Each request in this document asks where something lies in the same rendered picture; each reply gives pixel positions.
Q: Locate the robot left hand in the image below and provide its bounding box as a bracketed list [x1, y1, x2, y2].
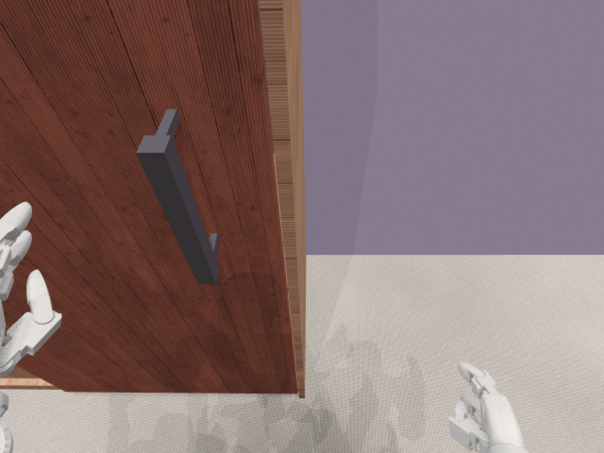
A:
[0, 202, 61, 380]

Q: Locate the handle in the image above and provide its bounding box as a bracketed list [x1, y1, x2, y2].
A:
[136, 109, 219, 284]

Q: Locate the wardrobe door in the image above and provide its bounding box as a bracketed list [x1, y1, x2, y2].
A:
[1, 365, 39, 378]
[0, 0, 297, 394]

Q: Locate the robot right hand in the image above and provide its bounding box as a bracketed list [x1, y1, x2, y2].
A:
[448, 361, 525, 453]

